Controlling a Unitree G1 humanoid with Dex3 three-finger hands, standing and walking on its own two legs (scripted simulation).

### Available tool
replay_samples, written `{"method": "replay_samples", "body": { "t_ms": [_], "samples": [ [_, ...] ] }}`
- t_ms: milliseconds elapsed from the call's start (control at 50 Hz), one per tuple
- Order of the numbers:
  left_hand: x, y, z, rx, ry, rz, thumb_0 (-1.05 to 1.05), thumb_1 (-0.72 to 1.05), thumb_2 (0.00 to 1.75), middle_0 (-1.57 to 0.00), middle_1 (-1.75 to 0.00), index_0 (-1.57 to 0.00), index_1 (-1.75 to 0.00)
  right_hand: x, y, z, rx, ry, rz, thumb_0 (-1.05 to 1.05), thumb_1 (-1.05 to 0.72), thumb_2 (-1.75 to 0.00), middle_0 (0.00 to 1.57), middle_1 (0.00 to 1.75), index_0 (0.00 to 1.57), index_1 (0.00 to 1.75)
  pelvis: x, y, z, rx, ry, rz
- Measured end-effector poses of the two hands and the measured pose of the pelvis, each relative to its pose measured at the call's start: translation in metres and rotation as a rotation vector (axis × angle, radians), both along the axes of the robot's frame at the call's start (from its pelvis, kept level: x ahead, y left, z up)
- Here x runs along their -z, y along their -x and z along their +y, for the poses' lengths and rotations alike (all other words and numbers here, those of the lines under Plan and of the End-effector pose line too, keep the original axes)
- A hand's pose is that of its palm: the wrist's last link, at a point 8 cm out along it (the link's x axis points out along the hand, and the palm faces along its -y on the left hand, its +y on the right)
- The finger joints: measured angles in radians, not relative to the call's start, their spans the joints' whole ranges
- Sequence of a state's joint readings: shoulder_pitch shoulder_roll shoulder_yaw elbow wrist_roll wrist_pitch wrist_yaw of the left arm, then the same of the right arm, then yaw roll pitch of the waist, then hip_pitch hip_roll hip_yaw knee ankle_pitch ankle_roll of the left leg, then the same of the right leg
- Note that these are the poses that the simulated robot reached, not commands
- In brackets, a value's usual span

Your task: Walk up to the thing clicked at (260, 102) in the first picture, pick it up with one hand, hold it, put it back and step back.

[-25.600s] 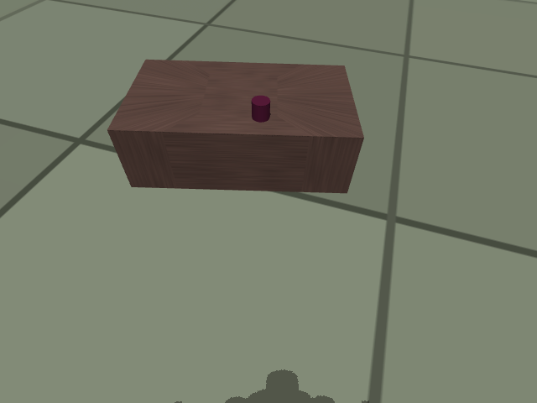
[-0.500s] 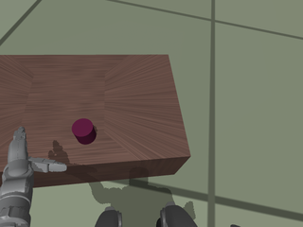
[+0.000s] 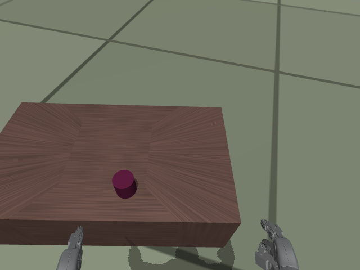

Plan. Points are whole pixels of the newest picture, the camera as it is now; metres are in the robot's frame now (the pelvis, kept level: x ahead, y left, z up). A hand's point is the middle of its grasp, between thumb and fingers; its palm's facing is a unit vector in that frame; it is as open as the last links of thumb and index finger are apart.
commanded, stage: home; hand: left
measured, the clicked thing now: (124, 184) +0.49 +0.21 -0.33
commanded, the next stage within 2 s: stand in 1.92 s
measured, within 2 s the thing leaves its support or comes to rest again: neither
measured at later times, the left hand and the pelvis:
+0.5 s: hand out of the picture +0.14 +0.19 -0.10, palm faces -0.05 -0.94 -0.34, open 17.5 cm; pelvis -0.01 -0.01 +0.01, yaw +0 degrees
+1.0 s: hand out of the picture +0.06 +0.25 -0.11, palm faces -0.02 -0.93 -0.38, open 17.6 cm; pelvis -0.01 +0.01 +0.04, yaw +0 degrees
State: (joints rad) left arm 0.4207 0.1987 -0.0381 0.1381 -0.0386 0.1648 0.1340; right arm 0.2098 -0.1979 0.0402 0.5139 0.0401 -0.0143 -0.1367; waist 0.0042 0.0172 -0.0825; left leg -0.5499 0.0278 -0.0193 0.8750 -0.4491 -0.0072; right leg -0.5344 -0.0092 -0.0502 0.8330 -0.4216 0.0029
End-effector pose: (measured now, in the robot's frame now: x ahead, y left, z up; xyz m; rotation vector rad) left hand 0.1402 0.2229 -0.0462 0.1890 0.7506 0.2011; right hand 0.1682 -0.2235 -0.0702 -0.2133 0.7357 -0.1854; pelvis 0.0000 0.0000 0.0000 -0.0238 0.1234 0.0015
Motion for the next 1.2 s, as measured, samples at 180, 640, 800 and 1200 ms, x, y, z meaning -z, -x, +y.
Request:
{"method": "replay_samples", "body": {
  "t_ms": [180, 640, 800, 1200],
  "samples": [
    [-0.008, -0.002, 0.002, -0.002, -0.045, -0.022, -0.01, -0.54, 0.05, -0.06, -0.05, -0.05, -0.05, -0.001, 0.007, -0.01, -0.001, 0.027, -0.024, 0.01, -0.9, -0.9, 0.2, 0.3, 0.21, 0.3, 0.002, 0.005, -0.007, -0.008, -0.001, -0.005],
    [0.017, 0.039, 0.049, 0.076, -0.139, 0.253, -0.01, -0.56, 0.04, -0.06, -0.05, -0.05, -0.04, 0.021, 0.088, -0.055, 0.007, 0.037, 0.347, 0.01, -0.9, -0.9, 0.2, 0.3, 0.21, 0.3, -0.025, 0.002, -0.004, -0.001, -0.027, -0.131],
    [0.018, 0.067, 0.068, 0.018, -0.141, 0.372, -0.01, -0.57, 0.04, -0.06, -0.05, -0.05, -0.04, 0.019, 0.111, -0.053, 0.024, 0.034, 0.45, 0.01, -0.9, -0.9, 0.2, 0.3, 0.2, 0.3, -0.037, 0.003, 0.003, -0.005, -0.026, -0.157],
    [0.022, 0.113, 0.078, -0.034, -0.115, 0.514, -0.01, -0.56, 0.04, -0.06, -0.05, -0.05, -0.04, 0.015, 0.119, -0.047, 0.011, 0.033, 0.49, 0.01, -0.9, -0.9, 0.2, 0.3, 0.21, 0.3, -0.047, 0.016, 0.009, -0.005, -0.029, -0.187]
  ]
}}
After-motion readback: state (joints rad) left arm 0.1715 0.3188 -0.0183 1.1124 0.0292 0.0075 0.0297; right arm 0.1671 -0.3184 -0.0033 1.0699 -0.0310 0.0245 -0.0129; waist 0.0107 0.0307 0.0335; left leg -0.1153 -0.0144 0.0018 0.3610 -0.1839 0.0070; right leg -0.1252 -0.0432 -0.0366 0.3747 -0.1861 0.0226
